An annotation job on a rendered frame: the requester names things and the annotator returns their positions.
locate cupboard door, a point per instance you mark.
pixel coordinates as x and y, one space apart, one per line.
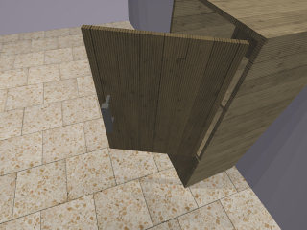
165 89

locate handle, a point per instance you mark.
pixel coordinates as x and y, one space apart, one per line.
108 119

